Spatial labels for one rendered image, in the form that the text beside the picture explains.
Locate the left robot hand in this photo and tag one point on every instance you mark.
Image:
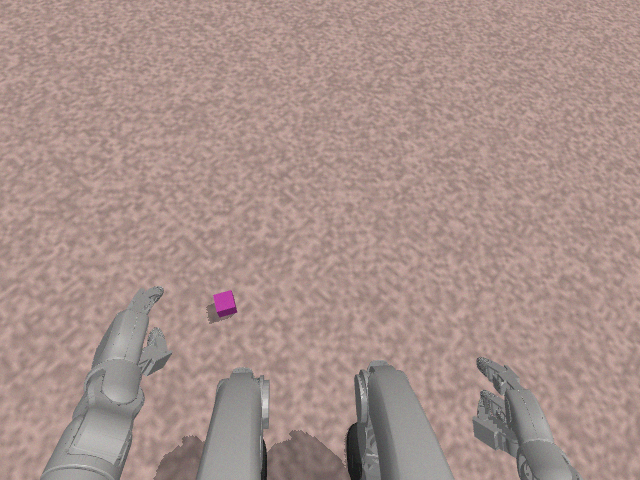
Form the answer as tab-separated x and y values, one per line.
125	336

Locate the right robot foot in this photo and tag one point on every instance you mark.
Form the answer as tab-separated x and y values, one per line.
353	454

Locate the left robot arm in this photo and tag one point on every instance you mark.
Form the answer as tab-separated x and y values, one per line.
95	445

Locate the cube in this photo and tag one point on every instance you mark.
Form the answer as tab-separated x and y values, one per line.
225	303

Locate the right robot arm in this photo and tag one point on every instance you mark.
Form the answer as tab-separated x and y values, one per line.
542	460

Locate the right robot hand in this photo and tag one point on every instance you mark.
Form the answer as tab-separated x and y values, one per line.
520	418

